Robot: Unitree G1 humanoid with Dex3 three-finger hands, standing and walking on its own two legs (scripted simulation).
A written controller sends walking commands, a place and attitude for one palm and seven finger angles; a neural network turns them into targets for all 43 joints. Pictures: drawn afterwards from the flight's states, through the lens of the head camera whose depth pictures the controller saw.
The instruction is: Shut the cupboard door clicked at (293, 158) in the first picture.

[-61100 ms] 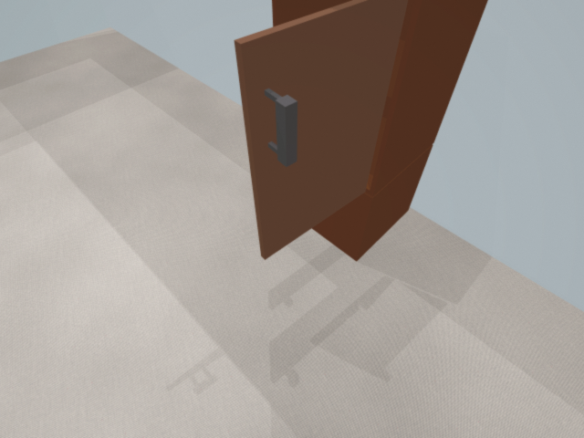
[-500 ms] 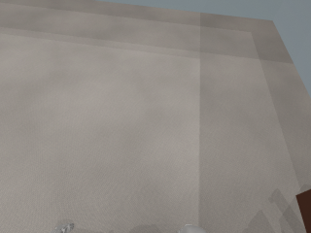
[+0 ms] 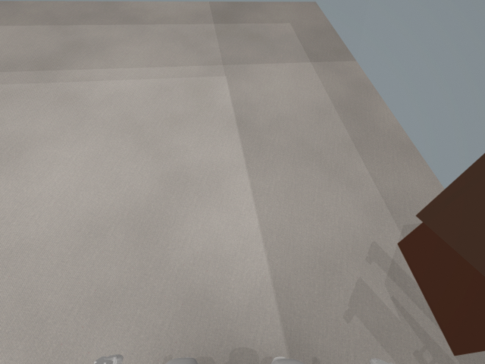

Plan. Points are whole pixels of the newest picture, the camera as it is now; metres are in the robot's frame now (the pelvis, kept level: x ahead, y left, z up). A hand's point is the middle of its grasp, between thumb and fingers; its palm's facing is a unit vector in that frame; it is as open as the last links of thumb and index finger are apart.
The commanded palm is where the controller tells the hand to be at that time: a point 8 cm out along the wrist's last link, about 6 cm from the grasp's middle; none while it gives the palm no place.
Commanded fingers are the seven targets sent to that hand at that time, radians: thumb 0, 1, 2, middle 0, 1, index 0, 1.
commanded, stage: turn to face it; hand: left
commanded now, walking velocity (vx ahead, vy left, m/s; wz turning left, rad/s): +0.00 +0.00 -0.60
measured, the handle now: out of the picture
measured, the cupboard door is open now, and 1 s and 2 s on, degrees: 25 25 25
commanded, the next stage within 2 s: take the last steps up to it in 1.42 s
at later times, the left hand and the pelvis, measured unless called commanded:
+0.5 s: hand (163, 349) +0.16 +0.15 -0.14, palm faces -0.30 -0.92 -0.26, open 7.4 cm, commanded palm none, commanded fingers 0.00 0.90 0.90 -0.20 -0.30 -0.20 -0.30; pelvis +0.01 -0.02 +0.01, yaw -18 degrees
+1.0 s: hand (193, 305) +0.23 +0.10 -0.15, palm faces -0.57 -0.78 -0.24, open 7.4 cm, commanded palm none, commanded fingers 0.00 0.90 0.90 -0.20 -0.30 -0.20 -0.30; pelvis +0.02 -0.01 +0.01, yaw -36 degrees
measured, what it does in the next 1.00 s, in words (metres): steps on the spot, turning right: right foot, then left foot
